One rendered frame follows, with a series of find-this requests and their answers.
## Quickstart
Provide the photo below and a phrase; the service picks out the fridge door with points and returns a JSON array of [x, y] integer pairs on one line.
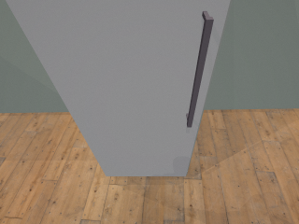
[[125, 70]]

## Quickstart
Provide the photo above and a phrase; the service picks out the handle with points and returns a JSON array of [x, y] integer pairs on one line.
[[207, 29]]

